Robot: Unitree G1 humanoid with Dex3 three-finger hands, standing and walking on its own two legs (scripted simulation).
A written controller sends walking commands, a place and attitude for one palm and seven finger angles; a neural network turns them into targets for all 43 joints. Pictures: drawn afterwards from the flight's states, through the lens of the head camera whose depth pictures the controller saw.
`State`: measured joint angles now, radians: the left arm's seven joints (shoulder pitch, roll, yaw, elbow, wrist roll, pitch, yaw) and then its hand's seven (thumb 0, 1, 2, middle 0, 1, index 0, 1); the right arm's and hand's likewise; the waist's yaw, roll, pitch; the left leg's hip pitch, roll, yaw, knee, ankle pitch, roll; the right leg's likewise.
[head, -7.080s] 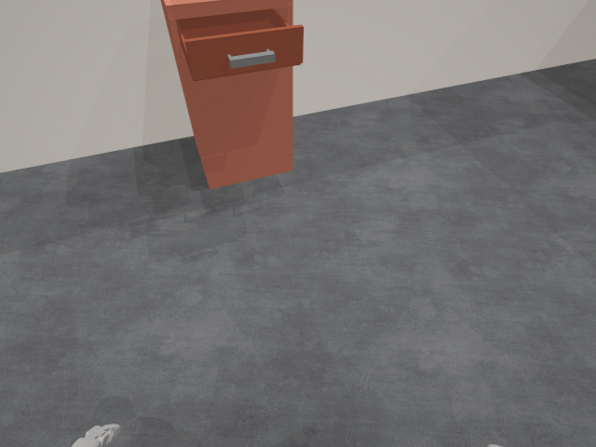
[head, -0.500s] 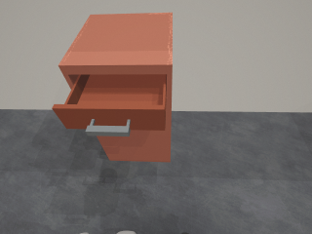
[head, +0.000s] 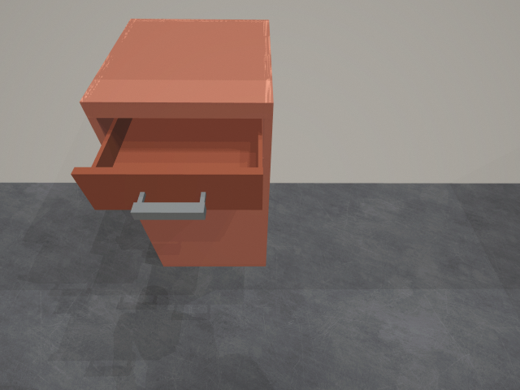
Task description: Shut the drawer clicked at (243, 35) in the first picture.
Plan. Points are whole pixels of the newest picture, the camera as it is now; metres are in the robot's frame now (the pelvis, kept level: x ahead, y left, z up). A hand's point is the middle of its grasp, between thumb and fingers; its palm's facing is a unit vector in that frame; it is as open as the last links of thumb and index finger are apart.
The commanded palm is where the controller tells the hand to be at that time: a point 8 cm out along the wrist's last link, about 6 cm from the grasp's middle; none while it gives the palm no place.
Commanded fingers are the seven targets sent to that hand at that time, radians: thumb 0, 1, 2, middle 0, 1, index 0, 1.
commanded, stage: come to a stop and stand still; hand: left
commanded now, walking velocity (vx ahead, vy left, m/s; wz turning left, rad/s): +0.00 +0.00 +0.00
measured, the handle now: (171, 203) +0.48 +0.21 -0.06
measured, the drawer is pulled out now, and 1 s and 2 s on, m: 0.18 0.18 0.18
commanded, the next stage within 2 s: look again from close up in 0.52 s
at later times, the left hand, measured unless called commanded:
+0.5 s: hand out of the picture +0.03 +0.15 -0.17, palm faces +0.06 -0.97 -0.24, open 7.3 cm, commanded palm none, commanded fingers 0.00 0.90 0.90 -0.20 -0.30 -0.20 -0.30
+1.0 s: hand out of the picture +0.00 +0.15 -0.17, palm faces +0.07 -0.98 -0.19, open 7.4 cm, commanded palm none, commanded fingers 0.00 0.90 0.90 -0.20 -0.30 -0.20 -0.30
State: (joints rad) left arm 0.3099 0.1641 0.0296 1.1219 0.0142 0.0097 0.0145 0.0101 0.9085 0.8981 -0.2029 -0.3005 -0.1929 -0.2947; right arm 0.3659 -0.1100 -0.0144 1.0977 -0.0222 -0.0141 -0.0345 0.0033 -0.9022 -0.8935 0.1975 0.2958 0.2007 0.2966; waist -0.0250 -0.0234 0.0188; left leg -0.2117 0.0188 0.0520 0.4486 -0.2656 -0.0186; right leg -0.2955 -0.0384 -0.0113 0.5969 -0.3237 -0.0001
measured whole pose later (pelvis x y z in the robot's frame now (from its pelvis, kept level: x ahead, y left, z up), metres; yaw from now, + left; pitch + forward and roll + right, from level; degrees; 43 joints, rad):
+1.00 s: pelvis +0.01 -0.02 +0.00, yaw +1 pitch -1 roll +1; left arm 0.29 0.13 0.01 1.12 0.01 -0.02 0.02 0.01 0.91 0.90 -0.20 -0.30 -0.20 -0.30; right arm 0.30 -0.13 0.01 1.13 -0.01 -0.01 -0.04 0.00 -0.91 -0.89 0.19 0.30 0.20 0.30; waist 0.00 0.02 0.04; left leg -0.16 0.04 -0.02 0.46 -0.29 -0.05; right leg -0.18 0.00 -0.04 0.51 -0.31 -0.03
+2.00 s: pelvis +0.07 -0.01 -0.01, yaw +1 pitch -1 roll +3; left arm 0.27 0.16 0.04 1.05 0.00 0.02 0.05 0.01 0.91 0.90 -0.20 -0.30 -0.20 -0.30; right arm 0.22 -0.15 -0.04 1.05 -0.02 -0.01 -0.04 0.01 -0.92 -0.89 0.19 0.30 0.20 0.30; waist 0.00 -0.04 0.08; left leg -0.22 -0.01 0.11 0.52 -0.29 0.01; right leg -0.27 -0.05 -0.03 0.87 -0.52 -0.02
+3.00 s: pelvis +0.03 +0.02 +0.00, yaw +1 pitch -1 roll +0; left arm 0.34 0.14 -0.01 1.09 0.01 0.00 0.04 0.01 0.91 0.90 -0.20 -0.30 -0.19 -0.29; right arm 0.29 -0.16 -0.01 1.11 -0.01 0.01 -0.02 0.01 -0.91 -0.89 0.19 0.30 0.20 0.30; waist -0.01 0.00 0.05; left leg -0.23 -0.04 0.10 0.43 -0.18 0.07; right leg -0.20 -0.03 0.00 0.45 -0.23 0.03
